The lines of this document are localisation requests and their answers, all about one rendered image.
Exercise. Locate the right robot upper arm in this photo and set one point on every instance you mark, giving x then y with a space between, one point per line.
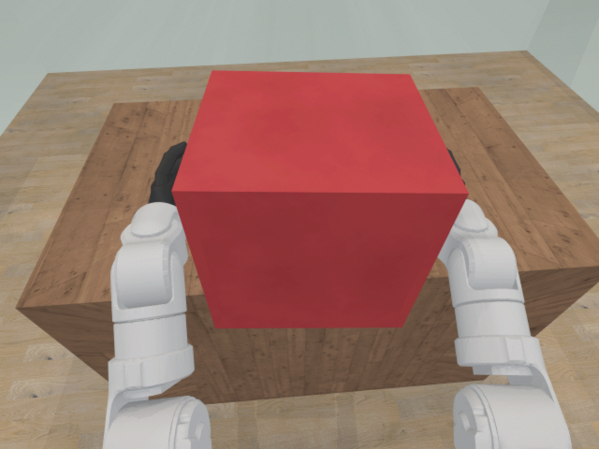
507 416

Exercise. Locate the left robot upper arm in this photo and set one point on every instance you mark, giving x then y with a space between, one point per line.
163 423

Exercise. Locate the robot left forearm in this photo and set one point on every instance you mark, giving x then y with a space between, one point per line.
148 303

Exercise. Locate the robot left hand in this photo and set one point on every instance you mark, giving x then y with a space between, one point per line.
166 173

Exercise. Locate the pedestal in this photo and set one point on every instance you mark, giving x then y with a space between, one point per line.
68 294

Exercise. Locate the carton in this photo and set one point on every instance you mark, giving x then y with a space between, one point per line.
314 200

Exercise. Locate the robot right forearm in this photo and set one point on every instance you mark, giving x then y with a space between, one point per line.
494 335

